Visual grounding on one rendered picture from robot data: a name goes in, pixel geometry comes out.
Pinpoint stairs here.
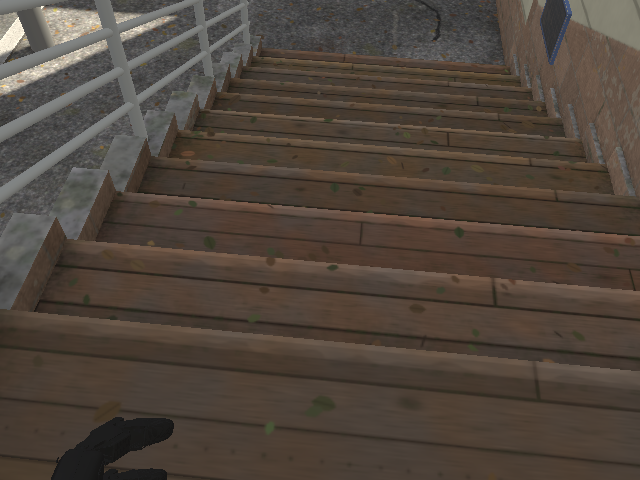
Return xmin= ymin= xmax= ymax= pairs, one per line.
xmin=34 ymin=48 xmax=640 ymax=371

